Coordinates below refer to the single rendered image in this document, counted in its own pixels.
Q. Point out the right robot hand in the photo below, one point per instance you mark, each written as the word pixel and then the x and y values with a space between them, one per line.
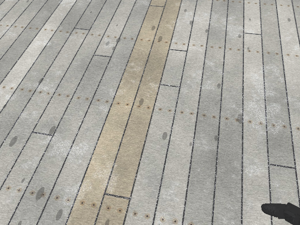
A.
pixel 289 211

